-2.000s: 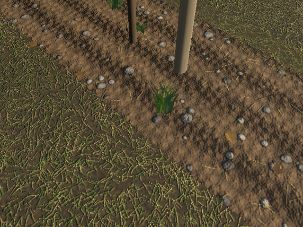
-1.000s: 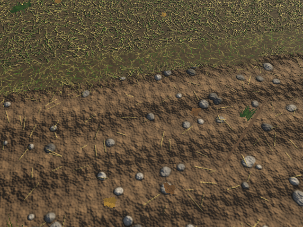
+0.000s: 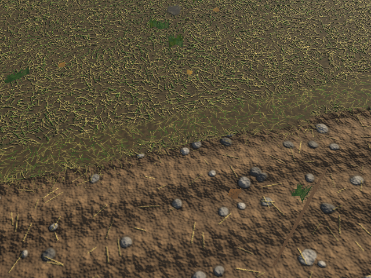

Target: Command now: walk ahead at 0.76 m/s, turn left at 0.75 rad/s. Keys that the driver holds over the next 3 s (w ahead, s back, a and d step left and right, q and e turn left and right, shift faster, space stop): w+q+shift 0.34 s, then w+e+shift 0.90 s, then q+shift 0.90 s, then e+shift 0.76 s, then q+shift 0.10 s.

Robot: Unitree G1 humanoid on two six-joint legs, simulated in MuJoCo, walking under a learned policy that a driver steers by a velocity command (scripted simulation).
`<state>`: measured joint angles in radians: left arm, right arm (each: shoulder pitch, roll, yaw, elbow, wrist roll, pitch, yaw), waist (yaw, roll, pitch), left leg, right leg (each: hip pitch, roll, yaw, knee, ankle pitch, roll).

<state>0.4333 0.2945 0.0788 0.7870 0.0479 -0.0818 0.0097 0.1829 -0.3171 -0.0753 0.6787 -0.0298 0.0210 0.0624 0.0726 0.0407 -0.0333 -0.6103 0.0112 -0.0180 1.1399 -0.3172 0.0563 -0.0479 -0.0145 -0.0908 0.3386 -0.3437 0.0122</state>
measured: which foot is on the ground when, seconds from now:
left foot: up 0.00-0.24, down 0.26-0.70, up 0.72-1.00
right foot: down 0.00-0.26, up 0.28-0.70, down 0.72-1.00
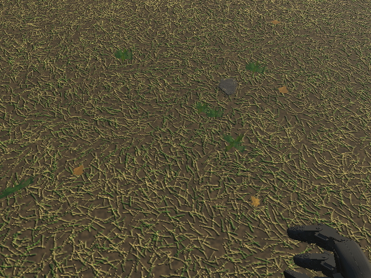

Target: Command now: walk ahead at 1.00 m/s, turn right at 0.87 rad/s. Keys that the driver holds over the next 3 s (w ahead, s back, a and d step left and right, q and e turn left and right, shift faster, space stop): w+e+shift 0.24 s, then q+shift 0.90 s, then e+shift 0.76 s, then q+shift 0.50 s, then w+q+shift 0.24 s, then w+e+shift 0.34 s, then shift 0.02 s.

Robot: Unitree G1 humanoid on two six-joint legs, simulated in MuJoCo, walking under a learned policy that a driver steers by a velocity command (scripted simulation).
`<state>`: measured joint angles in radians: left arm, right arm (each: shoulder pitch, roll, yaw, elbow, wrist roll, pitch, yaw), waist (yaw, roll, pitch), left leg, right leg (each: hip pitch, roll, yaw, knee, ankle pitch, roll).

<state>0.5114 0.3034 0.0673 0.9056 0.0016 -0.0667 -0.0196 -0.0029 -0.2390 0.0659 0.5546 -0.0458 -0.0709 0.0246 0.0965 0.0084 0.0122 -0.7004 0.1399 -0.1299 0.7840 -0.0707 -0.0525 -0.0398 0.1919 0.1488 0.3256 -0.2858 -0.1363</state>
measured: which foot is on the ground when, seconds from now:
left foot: up 0.00-0.10, down 0.12-0.50, up 0.52-0.88, down 0.90-1.00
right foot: down 0.00-0.12, up 0.14-0.48, down 0.50-0.90, up 0.92-1.00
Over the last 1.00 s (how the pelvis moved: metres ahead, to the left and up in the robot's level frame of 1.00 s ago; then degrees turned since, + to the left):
0.82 0.30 0.00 2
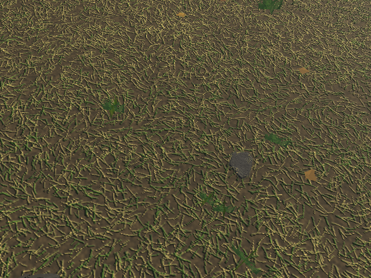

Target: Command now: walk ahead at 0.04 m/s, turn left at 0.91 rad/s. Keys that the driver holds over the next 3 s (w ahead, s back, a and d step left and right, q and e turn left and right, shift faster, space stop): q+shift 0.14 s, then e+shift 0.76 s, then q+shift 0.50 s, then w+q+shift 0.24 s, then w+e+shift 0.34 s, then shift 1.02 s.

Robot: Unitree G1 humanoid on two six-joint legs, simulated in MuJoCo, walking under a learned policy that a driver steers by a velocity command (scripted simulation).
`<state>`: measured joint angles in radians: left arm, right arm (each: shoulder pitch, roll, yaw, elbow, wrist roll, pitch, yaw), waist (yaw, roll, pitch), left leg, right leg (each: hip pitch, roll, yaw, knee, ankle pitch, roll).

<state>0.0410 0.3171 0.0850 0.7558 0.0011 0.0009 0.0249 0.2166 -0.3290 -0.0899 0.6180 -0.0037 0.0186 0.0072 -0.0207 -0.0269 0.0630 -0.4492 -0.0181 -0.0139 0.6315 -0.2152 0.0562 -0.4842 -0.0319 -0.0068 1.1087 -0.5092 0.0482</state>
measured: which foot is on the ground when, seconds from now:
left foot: down 0.00-0.40, up 0.42-0.62, down 0.64-1.00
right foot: up 0.00-0.34, down 0.36-0.66, up 0.68-1.00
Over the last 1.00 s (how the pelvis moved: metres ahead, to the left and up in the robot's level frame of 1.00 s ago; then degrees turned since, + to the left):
0.58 0.06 -0.01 10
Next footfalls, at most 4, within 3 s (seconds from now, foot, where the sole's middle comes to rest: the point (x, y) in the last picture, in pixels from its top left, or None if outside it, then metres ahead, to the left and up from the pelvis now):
0.36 right None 0.12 -0.15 -0.76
0.64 left None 0.08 0.08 -0.76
1.08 right None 0.03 -0.18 -0.76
1.50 left None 0.06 0.08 -0.76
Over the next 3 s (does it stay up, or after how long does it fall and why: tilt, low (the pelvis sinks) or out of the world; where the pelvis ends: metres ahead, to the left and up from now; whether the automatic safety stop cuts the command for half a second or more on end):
stays up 0.77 -0.01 0.01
